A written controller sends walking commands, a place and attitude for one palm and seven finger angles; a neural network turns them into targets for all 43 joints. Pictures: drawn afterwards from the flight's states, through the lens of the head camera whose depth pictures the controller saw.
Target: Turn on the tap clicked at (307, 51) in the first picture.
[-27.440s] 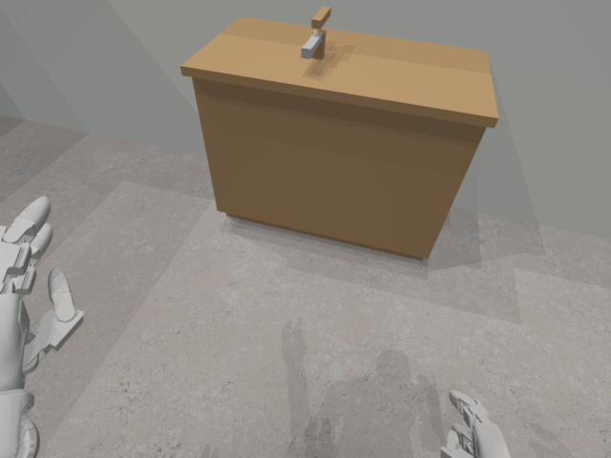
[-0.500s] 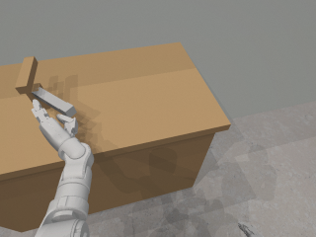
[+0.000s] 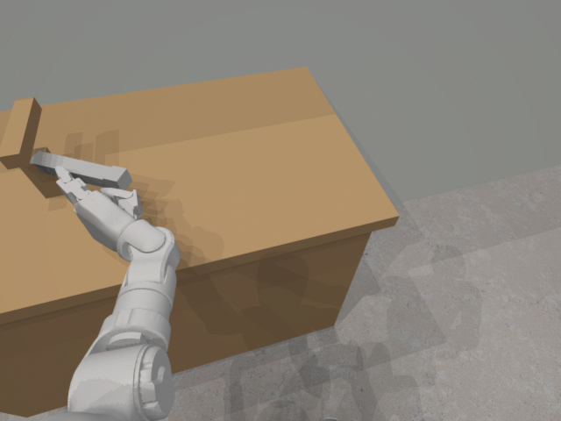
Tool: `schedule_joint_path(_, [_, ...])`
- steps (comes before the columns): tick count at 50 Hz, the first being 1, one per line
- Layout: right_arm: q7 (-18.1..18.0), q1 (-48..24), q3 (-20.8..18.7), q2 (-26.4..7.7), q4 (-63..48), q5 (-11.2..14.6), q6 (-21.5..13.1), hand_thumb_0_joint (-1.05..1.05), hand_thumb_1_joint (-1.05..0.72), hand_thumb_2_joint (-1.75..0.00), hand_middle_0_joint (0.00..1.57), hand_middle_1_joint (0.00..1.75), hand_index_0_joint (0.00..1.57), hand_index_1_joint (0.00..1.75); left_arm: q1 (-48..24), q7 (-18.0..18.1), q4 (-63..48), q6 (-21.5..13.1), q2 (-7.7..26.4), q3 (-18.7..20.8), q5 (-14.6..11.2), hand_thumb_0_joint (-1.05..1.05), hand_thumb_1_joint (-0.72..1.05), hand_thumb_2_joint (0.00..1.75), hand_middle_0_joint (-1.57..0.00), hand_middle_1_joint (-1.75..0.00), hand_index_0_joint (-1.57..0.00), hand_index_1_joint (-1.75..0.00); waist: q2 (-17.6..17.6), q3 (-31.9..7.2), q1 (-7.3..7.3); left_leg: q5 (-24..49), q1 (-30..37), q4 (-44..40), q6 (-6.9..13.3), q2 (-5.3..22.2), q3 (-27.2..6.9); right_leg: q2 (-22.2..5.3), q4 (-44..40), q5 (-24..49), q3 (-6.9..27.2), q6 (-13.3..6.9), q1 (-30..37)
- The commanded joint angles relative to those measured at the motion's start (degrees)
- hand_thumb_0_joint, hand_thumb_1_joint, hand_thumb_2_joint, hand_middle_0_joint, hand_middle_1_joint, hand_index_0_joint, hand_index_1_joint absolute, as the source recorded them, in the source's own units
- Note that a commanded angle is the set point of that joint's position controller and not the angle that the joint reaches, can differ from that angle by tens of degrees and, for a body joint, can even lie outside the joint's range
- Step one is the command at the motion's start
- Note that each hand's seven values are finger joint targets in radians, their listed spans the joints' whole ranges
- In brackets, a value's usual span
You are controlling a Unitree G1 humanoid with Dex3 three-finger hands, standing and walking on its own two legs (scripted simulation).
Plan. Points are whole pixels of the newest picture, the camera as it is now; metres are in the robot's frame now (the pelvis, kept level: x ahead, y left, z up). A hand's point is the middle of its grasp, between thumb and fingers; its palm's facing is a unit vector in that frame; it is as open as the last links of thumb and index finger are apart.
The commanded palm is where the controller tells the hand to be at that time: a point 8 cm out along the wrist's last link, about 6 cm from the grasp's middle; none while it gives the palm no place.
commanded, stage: push the lever round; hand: left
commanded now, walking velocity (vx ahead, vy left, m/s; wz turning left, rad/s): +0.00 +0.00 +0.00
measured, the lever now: (118, 179) +0.46 +0.25 +0.08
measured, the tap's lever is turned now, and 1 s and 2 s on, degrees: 58 78 78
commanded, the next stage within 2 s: lift the hand up off the lever in 0.40 s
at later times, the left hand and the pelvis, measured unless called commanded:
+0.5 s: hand (144, 176) +0.47 +0.21 +0.07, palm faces +0.82 -0.57 -0.11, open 8.0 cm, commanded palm +0.42 +0.23 +0.08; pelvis +0.01 +0.00 +0.00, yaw -1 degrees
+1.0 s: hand (133, 176) +0.46 +0.22 +0.09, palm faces +0.81 -0.59 -0.07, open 7.8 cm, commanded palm +0.40 +0.24 +0.10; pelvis +0.01 +0.01 +0.01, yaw -1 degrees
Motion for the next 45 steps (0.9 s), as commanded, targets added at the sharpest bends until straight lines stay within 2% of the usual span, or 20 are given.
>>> schedule_joint_path(1, [-0.3,1.2,-2.5,-7.3,-5.3,-0.3,-1.7,0.0,-0.9,-0.9,0.2,0.3,0.2,0.3,-27.0,0.2,-8.6,-3.1,9.7,-2.2,3.0,0.0,0.9,0.9,-0.15,-0.15,-0.15,-0.15,-2.2,-16.9,-1.63,11.5,0.9,-4.8,0.9,-0.9,1.0,-1.4,-6.3,8.5,5.4,3.0,15.8])
schedule_joint_path(3, [-0.4,1.8,-2.8,-7.7,-4.8,-0.5,-1.4,0.0,-0.9,-0.9,0.2,0.3,0.2,0.3,-27.3,0.6,-7.4,-3.3,13.7,1.4,3.4,0.0,0.9,0.9,-0.15,-0.15,-0.15,-0.15,-1.9,-18.0,-1.03,11.8,0.3,-4.5,1.0,-1.0,0.8,-1.3,-5.8,9.4,5.6,3.0,16.3])
schedule_joint_path(6, [-0.1,2.8,-2.7,-7.4,-5.2,-0.6,-1.1,0.0,-0.9,-0.9,0.2,0.3,0.2,0.3,-29.0,0.5,-6.7,-3.4,11.6,-0.6,3.6,0.0,0.9,0.9,-0.15,-0.15,-0.15,-0.15,-2.5,-19.5,-1.86,13.8,0.5,-4.2,1.0,-1.0,1.3,-1.4,-5.4,12.7,5.6,3.2,17.5])
schedule_joint_path(8, [-0.2,3.2,-2.9,-7.8,-4.9,-0.6,-0.9,0.0,-0.9,-0.9,0.2,0.3,0.2,0.3,-27.4,0.6,-4.7,-3.1,14.3,2.1,3.8,0.0,0.9,0.9,-0.15,-0.15,-0.15,-0.15,-1.0,-19.4,-1.12,13.9,0.1,-4.1,1.0,-1.0,1.3,-1.2,-5.1,13.0,5.6,3.1,17.1])
schedule_joint_path(9, [-0.1,3.6,-2.7,-7.6,-5.2,-0.5,-0.6,0.0,-0.9,-0.9,0.2,0.3,0.2,0.3,-29.3,0.4,-5.0,-3.2,13.7,1.1,3.8,0.0,0.9,0.9,-0.15,-0.15,-0.15,-0.15,-1.7,-19.3,-1.87,14.3,0.1,-4.2,1.1,-0.9,1.3,-1.5,-5.1,13.7,5.7,3.2,17.5])
schedule_joint_path(16, [0.2,5.2,-2.8,-7.8,-5.2,-0.5,-0.4,0.0,-0.9,-0.9,0.2,0.3,0.2,0.3,-30.6,0.1,-1.2,-3.4,15.0,2.5,3.7,0.0,0.9,0.9,-0.15,-0.15,-0.15,-0.15,-4.2,-18.6,-2.39,13.0,-2.0,-4.0,1.6,-1.1,1.8,-1.6,-5.9,14.6,6.2,3.9,18.6])
schedule_joint_path(18, [0.2,5.5,-3.0,-8.1,-5.0,-0.5,-0.1,0.0,-0.9,-0.9,0.2,0.3,0.2,0.3,-29.9,0.2,-1.4,-3.7,17.4,4.6,4.0,0.0,0.9,0.9,-0.15,-0.15,-0.15,-0.15,-1.8,-19.7,-1.56,13.6,-1.6,-4.0,1.5,-1.2,1.7,-1.5,-5.6,15.2,6.4,3.6,19.0])
schedule_joint_path(20, [0.7,6.1,-2.9,-7.7,-5.1,-0.6,-0.2,0.0,-0.9,-0.9,0.2,0.3,0.2,0.3,-30.6,0.1,-1.2,-4.0,14.4,2.2,3.8,0.0,0.9,0.9,-0.15,-0.15,-0.15,-0.15,-1.5,-19.6,-2.42,14.7,-0.7,-3.8,1.5,-1.1,1.8,-1.2,-5.3,16.1,5.8,3.6,18.0])
schedule_joint_path(22, [1.0,6.5,-3.0,-7.9,-5.0,-0.8,-0.3,0.0,-0.9,-0.9,0.2,0.3,0.2,0.3,-31.2,0.1,-1.1,-4.1,14.0,1.9,4.0,0.0,0.9,0.9,-0.15,-0.15,-0.15,-0.15,-1.3,-19.9,-2.58,15.2,-0.5,-3.7,1.4,-1.1,1.8,-1.1,-5.1,16.5,5.6,3.5,17.7])
schedule_joint_path(23, [1.0,6.7,-3.2,-8.2,-4.6,-0.8,-0.2,0.0,-0.9,-0.9,0.2,0.3,0.2,0.3,-29.6,0.2,-0.1,-4.1,16.1,3.9,4.1,0.0,0.9,0.9,-0.15,-0.15,-0.15,-0.15,-1.6,-19.9,-2.03,15.2,-0.8,-3.6,1.4,-1.0,1.5,-0.9,-5.0,16.0,5.6,3.4,17.6])
schedule_joint_path(25, [1.2,6.8,-3.0,-8.0,-4.7,-0.8,-0.3,0.0,-0.9,-0.9,0.2,0.3,0.2,0.3,-32.6,0.2,-0.3,-4.4,14.2,1.9,4.0,0.0,0.9,0.9,-0.15,-0.15,-0.15,-0.15,-1.4,-18.8,-3.04,14.3,-0.8,-3.8,1.4,-1.0,1.4,-0.9,-5.1,14.5,5.3,3.4,16.2])
schedule_joint_path(27, [1.2,6.7,-3.1,-8.2,-4.9,-0.8,-0.5,0.0,-0.9,-0.9,0.2,0.3,0.2,0.3,-32.8,0.4,-0.2,-4.4,15.5,2.9,3.9,0.0,0.9,0.9,-0.15,-0.15,-0.15,-0.15,-3.2,-19.3,-3.09,12.8,-1.6,-3.7,1.7,-1.1,1.7,-1.0,-5.8,13.7,5.9,3.8,17.3])
schedule_joint_path(28, [0.9,6.9,-3.2,-8.5,-4.6,-0.8,-0.3,0.0,-0.9,-0.9,0.2,0.3,0.2,0.3,-32.1,0.4,-0.7,-4.6,18.4,5.2,4.0,0.0,0.9,0.9,-0.15,-0.15,-0.15,-0.15,-2.1,-20.0,-2.15,13.1,-1.5,-4.0,1.7,-1.1,1.6,-0.9,-5.7,13.8,6.0,3.6,18.1])
schedule_joint_path(31, [1.2,7.1,-3.1,-8.1,-5.0,-0.7,-0.3,0.0,-0.9,-0.9,0.2,0.3,0.2,0.3,-32.0,0.1,-1.9,-4.5,15.6,2.8,3.8,0.0,0.9,0.9,-0.15,-0.15,-0.15,-0.15,-1.5,-20.7,-2.42,15.4,0.1,-4.3,1.5,-1.1,1.9,-0.8,-5.5,16.5,5.6,3.5,18.9])
schedule_joint_path(33, [1.2,7.4,-3.3,-8.4,-5.1,-0.7,0.0,0.0,-0.9,-0.9,0.2,0.3,0.2,0.3,-28.8,-0.1,-2.7,-4.2,18.3,5.2,3.8,0.0,0.9,0.9,-0.15,-0.15,-0.15,-0.15,-0.1,-21.6,-0.99,17.0,0.7,-4.7,1.3,-1.0,1.6,-0.5,-5.2,17.7,5.4,3.1,20.1])
schedule_joint_path(37, [1.5,7.1,-3.3,-8.1,-5.6,-0.6,-0.1,0.0,-0.9,-0.9,0.2,0.3,0.2,0.3,-28.4,-0.4,-5.7,-3.7,15.2,2.7,3.2,0.0,0.9,0.9,-0.15,-0.15,-0.15,-0.15,-0.3,-21.2,-1.28,18.8,2.5,-5.3,1.0,-0.8,1.9,-0.4,-5.7,19.0,5.0,3.1,20.7])
schedule_joint_path(38, [1.4,7.0,-3.4,-8.3,-5.5,-0.6,0.0,0.0,-0.9,-0.9,0.2,0.3,0.2,0.3,-27.4,-0.3,-6.7,-3.7,16.5,4.1,3.3,0.0,0.9,0.9,-0.15,-0.15,-0.15,-0.15,0.9,-21.3,-0.63,19.6,3.3,-5.5,1.0,-0.7,1.7,-0.2,-5.7,19.2,4.9,2.9,20.6])
schedule_joint_path(41, [1.7,6.2,-3.4,-7.9,-5.7,-0.6,-0.5,0.0,-0.9,-0.9,0.2,0.3,0.2,0.3,-27.4,-0.6,-9.2,-3.7,12.1,0.3,2.9,0.0,0.9,0.9,-0.15,-0.15,-0.15,-0.15,0.3,-20.0,-1.3,20.5,4.8,-5.9,0.6,-0.4,1.6,0.0,-6.0,18.7,4.3,2.8,19.7])
schedule_joint_path(43, [1.5,5.7,-3.5,-8.2,-5.0,-0.6,-0.6,0.0,-0.9,-0.9,0.2,0.3,0.2,0.3,-28.2,-0.6,-10.0,-3.5,12.3,0.1,3.3,0.0,0.9,0.9,-0.15,-0.15,-0.15,-0.15,0.8,-18.1,-1.47,20.3,5.8,-6.4,0.3,-0.2,0.8,0.2,-6.2,16.6,3.9,2.4,18.2])
schedule_joint_path(45, [1.6,5.2,-3.5,-8.0,-5.1,-0.5,-0.9,0.0,-0.9,-0.9,0.2,0.3,0.2,0.3,-28.8,-0.7,-11.0,-3.3,10.2,-1.6,2.8,0.0,0.9,0.9,-0.15,-0.15,-0.15,-0.15,0.7,-17.6,-1.8,20.4,6.9,-6.8,0.0,-0.1,0.8,0.2,-6.5,15.6,3.6,2.4,17.5])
